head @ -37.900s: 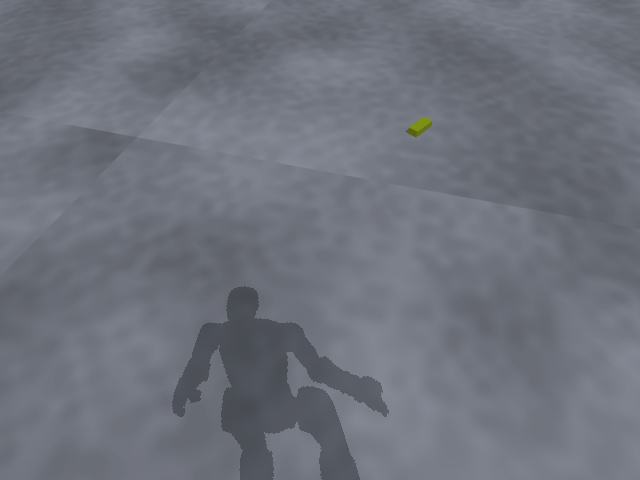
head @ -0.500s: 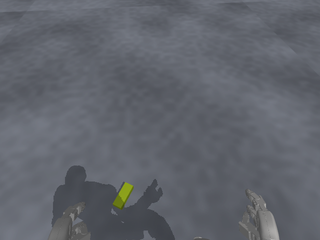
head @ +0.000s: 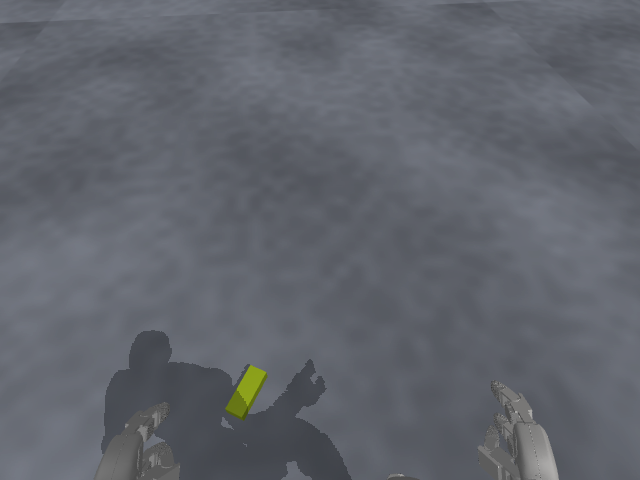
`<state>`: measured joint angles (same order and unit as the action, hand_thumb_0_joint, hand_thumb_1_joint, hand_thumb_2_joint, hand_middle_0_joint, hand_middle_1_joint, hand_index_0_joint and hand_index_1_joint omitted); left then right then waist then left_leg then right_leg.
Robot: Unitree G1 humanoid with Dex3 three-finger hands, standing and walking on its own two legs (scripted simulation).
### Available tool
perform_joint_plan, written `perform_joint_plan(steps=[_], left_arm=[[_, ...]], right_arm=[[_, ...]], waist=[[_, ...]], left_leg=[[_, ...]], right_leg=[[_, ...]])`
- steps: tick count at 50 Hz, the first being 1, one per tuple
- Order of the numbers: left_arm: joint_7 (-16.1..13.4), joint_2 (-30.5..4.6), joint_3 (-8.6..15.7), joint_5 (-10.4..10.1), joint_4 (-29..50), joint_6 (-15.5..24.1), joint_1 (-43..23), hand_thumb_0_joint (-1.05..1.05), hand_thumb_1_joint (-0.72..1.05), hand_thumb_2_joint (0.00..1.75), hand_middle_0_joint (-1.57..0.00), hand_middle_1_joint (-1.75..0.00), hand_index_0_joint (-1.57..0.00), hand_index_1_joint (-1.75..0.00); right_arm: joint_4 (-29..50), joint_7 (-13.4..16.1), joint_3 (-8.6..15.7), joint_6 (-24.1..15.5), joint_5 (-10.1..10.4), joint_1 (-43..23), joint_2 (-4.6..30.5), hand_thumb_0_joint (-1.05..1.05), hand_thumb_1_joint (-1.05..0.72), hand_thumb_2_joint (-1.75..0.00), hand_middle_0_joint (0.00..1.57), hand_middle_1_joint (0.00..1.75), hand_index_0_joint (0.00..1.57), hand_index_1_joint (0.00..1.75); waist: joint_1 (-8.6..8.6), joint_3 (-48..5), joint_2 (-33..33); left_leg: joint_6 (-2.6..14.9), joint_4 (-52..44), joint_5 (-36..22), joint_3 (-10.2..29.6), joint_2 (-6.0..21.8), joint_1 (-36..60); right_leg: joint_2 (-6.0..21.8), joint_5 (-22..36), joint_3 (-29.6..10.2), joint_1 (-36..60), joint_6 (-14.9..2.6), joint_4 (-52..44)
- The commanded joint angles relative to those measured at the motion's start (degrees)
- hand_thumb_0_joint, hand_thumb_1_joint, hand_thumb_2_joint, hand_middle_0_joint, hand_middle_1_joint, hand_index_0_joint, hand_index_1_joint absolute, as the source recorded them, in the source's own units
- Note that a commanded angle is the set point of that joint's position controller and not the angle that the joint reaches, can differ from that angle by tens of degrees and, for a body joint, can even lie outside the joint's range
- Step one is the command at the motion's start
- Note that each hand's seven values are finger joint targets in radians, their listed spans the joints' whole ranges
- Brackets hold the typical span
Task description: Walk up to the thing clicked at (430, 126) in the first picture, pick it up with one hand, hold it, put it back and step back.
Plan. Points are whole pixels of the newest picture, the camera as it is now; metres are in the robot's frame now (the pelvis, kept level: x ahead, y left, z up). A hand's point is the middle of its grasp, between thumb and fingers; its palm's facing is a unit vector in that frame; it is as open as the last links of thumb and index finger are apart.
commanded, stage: home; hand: left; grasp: from above
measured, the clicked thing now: (247, 392) +0.47 +0.21 -0.70
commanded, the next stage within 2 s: stand in 0.38 s
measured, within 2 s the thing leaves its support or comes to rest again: neither
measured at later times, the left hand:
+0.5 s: hand (178, 468) +0.17 +0.18 -0.05, palm faces +0.04 -0.97 -0.23, open 7.4 cm
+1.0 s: hand out of the picture +0.06 +0.23 -0.11, palm faces +0.04 -0.94 -0.32, open 7.4 cm
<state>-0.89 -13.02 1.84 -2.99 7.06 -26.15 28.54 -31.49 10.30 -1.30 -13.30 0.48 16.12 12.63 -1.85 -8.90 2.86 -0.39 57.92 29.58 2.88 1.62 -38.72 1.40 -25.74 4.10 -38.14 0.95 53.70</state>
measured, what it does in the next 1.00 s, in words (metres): rises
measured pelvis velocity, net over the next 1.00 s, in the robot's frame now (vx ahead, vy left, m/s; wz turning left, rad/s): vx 0.01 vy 0.00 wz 0.01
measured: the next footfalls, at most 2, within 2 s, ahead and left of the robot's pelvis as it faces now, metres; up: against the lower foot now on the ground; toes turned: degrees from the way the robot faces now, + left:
none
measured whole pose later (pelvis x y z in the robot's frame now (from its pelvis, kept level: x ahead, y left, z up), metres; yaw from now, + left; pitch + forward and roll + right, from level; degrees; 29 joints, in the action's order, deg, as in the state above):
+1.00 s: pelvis +0.01 +0.00 +0.05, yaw +1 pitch -2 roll +0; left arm -1.6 -15.5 2.3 2.1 -57.8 -1.1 11.6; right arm -58.5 1.4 2.6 -0.1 -2.3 10.5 16.4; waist 1.6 3.7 0.7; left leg 0.2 29.4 17.2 1.1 -0.7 -10.2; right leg 3.3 -15.9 3.0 -11.7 1.5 29.6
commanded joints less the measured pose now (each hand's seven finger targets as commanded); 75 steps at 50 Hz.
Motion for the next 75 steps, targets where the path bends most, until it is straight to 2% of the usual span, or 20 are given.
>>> perform_joint_plan(steps=[1,5,7,9,11,14,23,24,25,26,28,31,36,40,44,48,53,57,61,75], left_arm=[[-0.82,-6.67,3.62,0.08,11.44,2.84,-0.96,0.0,0.9,0.9,-0.2,-0.3,-0.2,-0.3],[-0.68,-5.81,2.77,0.05,11.64,2.86,-0.47,0.0,0.9,0.9,-0.2,-0.3,-0.2,-0.3],[-0.81,-6.41,3.53,-0.01,11.15,2.81,-1.08,0.0,0.9,0.9,-0.2,-0.3,-0.2,-0.3],[-0.85,-5.6,2.77,0.17,10.64,2.79,-0.95,0.0,0.9,0.9,-0.2,-0.3,-0.2,-0.3],[-0.96,-6.7,3.98,0.0,12.14,3.03,-0.81,0.0,0.9,0.9,-0.2,-0.3,-0.2,-0.3],[-0.82,-6.4,3.14,0.12,12.1,3.04,-1.4,0.0,0.9,0.9,-0.2,-0.3,-0.2,-0.3],[-0.9,-6.8,3.54,0.09,11.98,3.04,0.04,0.0,0.9,0.9,-0.2,-0.3,-0.2,-0.3],[-2.81,-10.11,3.42,6.77,-8.13,15.05,-17.55,0.0,0.9,0.9,-0.2,-0.3,-0.2,-0.3],[-2.36,-10.92,4.51,6.95,-18.51,18.93,-11.37,0.0,0.9,0.9,-0.2,-0.3,-0.2,-0.3],[-1.98,-11.14,4.11,6.83,-20.99,20.8,-10.58,0.0,0.9,0.9,-0.2,-0.3,-0.2,-0.3],[-1.47,-12.17,3.38,7.11,-26.37,23.23,-13.09,0.0,0.9,0.9,-0.2,-0.3,-0.2,-0.3],[-1.2,-12.21,3.73,5.9,-33.53,24.03,-16.5,0.0,0.9,0.9,-0.2,-0.3,-0.2,-0.3],[-1.29,-11.35,3.33,5.77,-44.58,26.33,-18.69,0.0,0.9,0.9,-0.2,-0.3,-0.2,-0.3],[-1.33,-12.02,3.21,5.41,-51.39,27.1,-18.56,0.0,0.9,0.9,-0.2,-0.3,-0.2,-0.3],[-1.63,-12.44,2.93,4.93,-56.99,27.15,-18.74,0.0,0.9,0.9,-0.2,-0.3,-0.2,-0.3],[-1.81,-13.09,2.61,4.81,-61.34,27.02,-19.09,0.0,0.9,0.9,-0.2,-0.3,-0.2,-0.3],[-1.84,-13.58,2.27,4.75,-64.9,27.02,-20.33,0.0,0.9,0.9,-0.2,-0.3,-0.2,-0.3],[-1.69,-13.88,2.28,4.8,-66.88,26.95,-21.33,0.0,0.9,0.9,-0.2,-0.3,-0.2,-0.3],[-1.38,-14.08,2.25,4.8,-68.18,27.13,-21.38,0.0,0.9,0.9,-0.2,-0.3,-0.2,-0.3],[-0.87,-15.74,2.25,4.56,-70.14,27.54,-22.91,0.0,0.9,0.9,-0.2,-0.3,-0.2,-0.3]], right_arm=[[9.61,0.74,2.95,-3.38,0.14,-3.89,7.36,0.0,-0.9,-0.9,0.2,0.3,0.2,0.3],[9.57,0.7,2.9,-3.36,0.21,-3.55,7.26,0.0,-0.9,-0.9,0.2,0.3,0.2,0.3],[9.31,0.68,3.11,-3.22,0.21,-3.58,7.63,0.0,-0.9,-0.9,0.2,0.3,0.2,0.3],[9.58,0.78,3.19,-3.26,0.13,-3.65,7.64,0.0,-0.9,-0.9,0.2,0.3,0.2,0.3],[9.63,0.72,3.09,-3.23,0.12,-3.59,7.3,0.0,-0.9,-0.9,0.2,0.3,0.2,0.3],[9.78,0.71,3.21,-3.22,0.17,-3.46,7.64,0.0,-0.9,-0.9,0.2,0.3,0.2,0.3],[9.71,0.68,3.19,-2.96,0.23,-3.39,7.46,0.0,-0.9,-0.9,0.2,0.3,0.2,0.3],[-4.59,-2.73,5.04,3.21,-7.29,-6.52,14.0,0.0,-0.9,-0.9,0.2,0.3,0.2,0.3],[-5.29,-4.38,5.97,5.61,-7.17,-6.74,14.6,0.0,-0.9,-0.9,0.2,0.3,0.2,0.3],[-3.75,-5.39,6.19,6.87,-7.61,-5.73,14.64,0.0,-0.9,-0.9,0.2,0.3,0.2,0.3],[-6.37,-7.34,6.0,7.58,-5.25,-6.69,13.12,0.0,-0.9,-0.9,0.2,0.3,0.2,0.3],[-8.77,-8.94,6.31,8.48,-3.51,-7.66,12.38,0.0,-0.9,-0.9,0.2,0.3,0.2,0.3],[-13.55,-9.17,6.61,9.87,-3.87,-8.2,12.7,0.0,-0.9,-0.9,0.2,0.3,0.2,0.3],[-16.9,-8.69,6.54,10.56,-3.29,-7.52,13.05,0.0,-0.9,-0.9,0.2,0.3,0.2,0.3],[-20.3,-8.27,6.43,11.06,-2.93,-7.51,13.91,0.0,-0.9,-0.9,0.2,0.3,0.2,0.3],[-23.29,-8.06,6.23,11.49,-2.45,-7.29,14.36,0.0,-0.9,-0.9,0.2,0.3,0.2,0.3],[-25.96,-7.95,5.85,11.81,-2.1,-7.49,14.51,0.0,-0.9,-0.9,0.2,0.3,0.2,0.3],[-27.16,-8.16,5.66,12.09,-2.21,-8.63,14.56,0.0,-0.9,-0.9,0.2,0.3,0.2,0.3],[-28.12,-8.39,5.59,12.14,-2.2,-9.3,14.79,0.0,-0.9,-0.9,0.2,0.3,0.2,0.3],[-29.43,-9.01,5.08,12.08,-2.08,-10.11,15.84,0.0,-0.9,-0.9,0.2,0.3,0.2,0.3]], waist=[[-0.15,-4.57,-0.56],[-0.32,-6.01,-0.12],[-0.23,-3.96,0.51],[-0.61,-4.29,-1.73],[-0.1,-6.2,0.01],[-0.56,-4.68,-0.3],[-0.08,-6.02,0.31],[3.93,7.6,-3.29],[3.98,2.12,-5.31],[2.76,1.64,-4.39],[3.15,-0.45,-3.41],[3.54,0.93,-5.66],[3.37,4.69,-1.52],[3.12,4.95,-2.39],[3.17,5.66,-2.1],[3.04,6.9,-2.6],[2.78,8.2,-2.54],[2.9,11.11,-2.27],[3.13,11.68,-2.79],[2.93,10.89,-3.0]], left_leg=[[0.94,-9.92,-13.22,-0.04,-1.5,2.88],[0.71,-9.57,-16.48,-0.07,-1.37,4.12],[0.74,-9.88,-14.26,-0.1,-1.33,3.24],[1.0,-9.86,-12.94,-0.02,-1.31,3.13],[0.9,-9.65,-13.58,-0.13,-1.52,3.39],[0.92,-9.87,-12.51,-0.08,-1.47,3.16],[0.72,-9.0,-16.35,-0.33,-1.57,3.61],[3.07,-14.13,-26.12,1.36,1.19,5.79],[3.72,-13.52,-29.83,0.27,0.82,10.56],[4.04,-13.77,-25.71,1.6,0.78,11.5],[3.67,-16.06,-25.08,1.07,0.25,14.74],[3.24,-18.11,-20.4,0.72,-0.24,17.12],[3.49,-25.17,-18.81,3.09,1.43,19.55],[2.89,-28.06,-25.77,3.03,1.91,23.92],[2.5,-31.19,-29.04,3.22,2.6,27.26],[2.2,-34.66,-28.35,3.31,3.02,29.49],[1.85,-37.56,-30.28,3.17,3.52,31.02],[1.48,-40.43,-24.39,3.36,3.49,29.67],[1.53,-41.74,-22.05,3.49,3.72,30.11],[1.71,-43.01,-18.68,3.28,4.15,29.87]], right_leg=[[-2.25,9.84,0.38,5.24,-0.94,-7.85],[-2.26,12.38,0.35,5.66,-1.1,-7.1],[-2.27,10.44,0.33,4.64,-1.08,-7.54],[-2.33,9.51,0.39,4.73,-0.91,-7.94],[-2.15,10.15,0.19,5.7,-1.02,-7.7],[-2.26,9.28,0.19,4.62,-0.94,-7.78],[-2.1,12.49,0.11,5.45,-1.04,-7.0],[2.16,12.6,-3.83,14.26,-3.53,-9.04],[2.41,14.95,-6.44,16.23,-5.56,-9.85],[2.44,14.51,-7.68,15.01,-5.74,-11.74],[3.77,18.89,-8.02,19.9,-5.11,-11.06],[4.77,14.92,-8.18,19.6,-3.93,-15.71],[3.95,14.79,-6.12,21.83,-2.3,-19.35],[4.53,21.21,-6.07,25.47,-2.4,-22.51],[5.16,24.06,-5.94,28.94,-2.51,-25.98],[5.22,22.64,-5.62,30.6,-2.06,-29.01],[5.56,23.57,-5.6,32.52,-1.63,-31.81],[5.12,18.04,-5.36,32.24,-1.18,-34.49],[5.3,17.25,-5.55,32.21,-1.18,-36.05],[5.83,15.07,-6.66,32.37,-1.36,-38.27]])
